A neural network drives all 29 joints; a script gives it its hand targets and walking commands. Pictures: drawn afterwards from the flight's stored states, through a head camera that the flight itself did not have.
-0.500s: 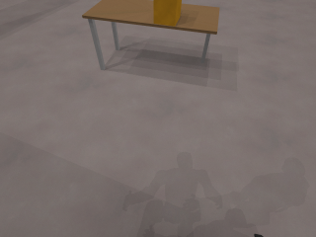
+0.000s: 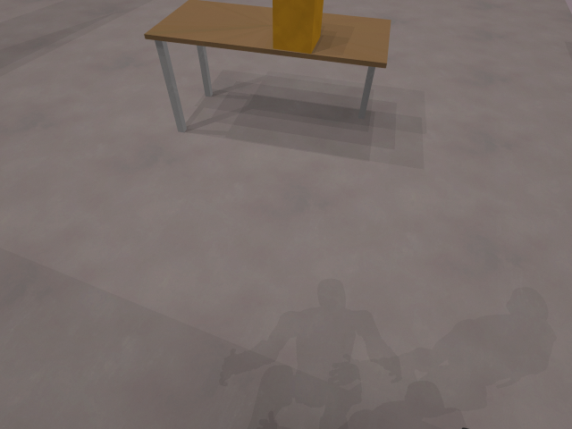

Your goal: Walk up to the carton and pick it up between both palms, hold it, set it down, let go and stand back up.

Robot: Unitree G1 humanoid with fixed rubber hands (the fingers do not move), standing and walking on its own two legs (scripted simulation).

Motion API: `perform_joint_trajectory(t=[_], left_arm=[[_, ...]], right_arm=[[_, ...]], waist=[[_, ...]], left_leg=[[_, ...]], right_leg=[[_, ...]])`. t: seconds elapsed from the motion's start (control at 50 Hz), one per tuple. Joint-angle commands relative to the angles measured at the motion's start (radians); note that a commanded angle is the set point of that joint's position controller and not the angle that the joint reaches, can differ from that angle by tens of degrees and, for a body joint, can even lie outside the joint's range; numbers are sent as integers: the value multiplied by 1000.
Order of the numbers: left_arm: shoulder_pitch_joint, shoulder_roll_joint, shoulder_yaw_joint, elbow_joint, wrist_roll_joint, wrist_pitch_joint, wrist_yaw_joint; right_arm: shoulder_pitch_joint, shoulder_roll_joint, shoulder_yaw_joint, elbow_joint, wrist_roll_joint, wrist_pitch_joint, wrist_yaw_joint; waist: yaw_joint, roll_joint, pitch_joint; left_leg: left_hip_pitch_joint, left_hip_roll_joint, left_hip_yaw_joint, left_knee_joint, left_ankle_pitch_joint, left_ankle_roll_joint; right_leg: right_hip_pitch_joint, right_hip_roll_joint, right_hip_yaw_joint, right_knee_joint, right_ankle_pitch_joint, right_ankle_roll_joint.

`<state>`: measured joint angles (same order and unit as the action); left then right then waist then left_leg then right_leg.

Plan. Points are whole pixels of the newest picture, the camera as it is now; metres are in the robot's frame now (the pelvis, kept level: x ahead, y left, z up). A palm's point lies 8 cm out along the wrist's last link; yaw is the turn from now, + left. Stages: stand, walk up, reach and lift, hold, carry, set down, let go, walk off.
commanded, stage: stand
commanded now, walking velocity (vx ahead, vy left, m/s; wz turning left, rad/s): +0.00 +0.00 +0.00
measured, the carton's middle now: (298, 14) +1.77 -0.10 -0.08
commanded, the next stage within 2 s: walk up in 0.50 s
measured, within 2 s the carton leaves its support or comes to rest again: neither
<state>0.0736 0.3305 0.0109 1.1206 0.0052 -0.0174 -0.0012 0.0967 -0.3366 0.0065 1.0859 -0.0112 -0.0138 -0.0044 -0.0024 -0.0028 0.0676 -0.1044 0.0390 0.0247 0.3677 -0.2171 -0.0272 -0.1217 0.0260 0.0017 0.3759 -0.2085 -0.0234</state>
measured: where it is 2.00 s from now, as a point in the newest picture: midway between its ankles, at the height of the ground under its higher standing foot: (271, 360)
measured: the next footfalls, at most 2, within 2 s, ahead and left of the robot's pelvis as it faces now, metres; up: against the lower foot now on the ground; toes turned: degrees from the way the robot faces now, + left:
left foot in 0.94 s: +0.10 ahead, +0.15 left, +0.00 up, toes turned -2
right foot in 1.30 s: +0.33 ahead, -0.11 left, +0.00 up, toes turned -15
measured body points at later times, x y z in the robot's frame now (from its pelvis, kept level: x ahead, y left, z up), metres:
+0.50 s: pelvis +0.00 +0.00 +0.00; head +0.02 +0.00 +0.45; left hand +0.09 +0.29 -0.13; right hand +0.08 -0.30 -0.13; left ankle -0.01 +0.14 -0.75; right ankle +0.00 -0.10 -0.75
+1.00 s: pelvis +0.06 +0.04 -0.02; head +0.07 +0.05 +0.43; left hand +0.12 +0.37 -0.14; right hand +0.13 -0.31 -0.11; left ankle +0.06 +0.15 -0.75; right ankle +0.00 -0.10 -0.73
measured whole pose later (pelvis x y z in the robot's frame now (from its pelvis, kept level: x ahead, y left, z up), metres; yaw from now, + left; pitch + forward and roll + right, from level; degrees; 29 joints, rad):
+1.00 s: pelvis +0.06 +0.04 -0.02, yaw -5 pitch -1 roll -1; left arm 0.30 0.44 0.06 0.97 0.03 -0.04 -0.05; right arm 0.20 -0.44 -0.09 0.92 -0.05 -0.07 0.07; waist 0.02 -0.01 0.03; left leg -0.26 0.02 0.04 0.61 -0.32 0.02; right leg -0.23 0.03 0.08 0.70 -0.42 -0.03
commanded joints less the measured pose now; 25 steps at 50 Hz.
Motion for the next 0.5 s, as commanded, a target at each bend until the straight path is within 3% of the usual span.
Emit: perform_joint_trajectory(t=[0.0,0.02,0.04,0.06,0.12,0.14,0.22,0.28,0.32,0.34,0.38,0.46,0.48], left_arm=[[-27,228,40,-61,8,-21,13],[-50,224,44,-52,0,-22,12],[-50,230,41,-66,3,-19,10],[-54,218,32,-55,-2,-17,10],[-20,201,25,-47,-5,-18,11],[-42,214,31,-59,3,-21,12],[-41,228,37,-58,1,-25,14],[-44,225,32,-59,-2,-23,14],[-43,230,36,-52,10,-19,11],[-37,227,41,-49,3,-22,12],[-45,233,40,-49,5,-19,12],[-22,218,32,-52,-1,-26,12],[-31,222,34,-57,-7,-28,13]], right_arm=[[-47,-211,-45,-61,0,-19,-12],[-60,-203,-42,-60,-3,-19,-10],[-56,-215,-41,-60,2,-19,-10],[-28,-198,-49,-56,4,-19,-12],[-61,-206,-45,-56,-1,-16,-7],[-37,-186,-38,-58,1,-16,-9],[-43,-218,-47,-58,-4,-17,-4],[-35,-201,-43,-47,1,-11,-6],[-42,-199,-46,-62,0,-15,-8],[-19,-196,-43,-52,2,-16,-7],[-13,-207,-47,-50,10,-14,-8],[-16,-208,-49,-44,1,-13,-9],[-22,-186,-40,-45,-2,-15,-11]], waist=[[-2,-10,-90],[9,3,-104],[8,4,-121],[-2,-32,-106],[19,36,-79],[6,-48,-95],[-8,27,-85],[2,4,-59],[-13,12,-69],[1,7,-86],[-19,6,-79],[0,31,-123],[8,17,-103]], left_leg=[[2,105,-74,-66,160,52],[21,97,-67,-74,185,35],[27,101,-62,-49,184,43],[24,101,-65,-61,157,41],[-5,102,-69,-65,144,50],[8,101,-74,-69,127,43],[31,99,-67,-70,129,45],[10,103,-75,-73,103,46],[18,107,-70,-84,84,46],[6,102,-69,-81,85,46],[22,105,-75,-74,120,46],[45,108,-63,-53,186,47],[5,104,-82,-59,194,53]], right_leg=[[13,-137,90,-72,221,-7],[9,-139,104,-70,229,-4],[22,-147,106,-76,247,-5],[1,-151,100,-74,219,-3],[-11,-150,107,-81,205,-12],[1,-141,91,-85,189,-4],[-7,-149,117,-84,218,-8],[-31,-135,101,-102,148,0],[-19,-140,106,-99,168,-5],[6,-145,111,-88,152,-6],[-31,-144,108,-101,176,-8],[29,-158,116,-78,294,-9],[25,-155,106,-71,271,-12]])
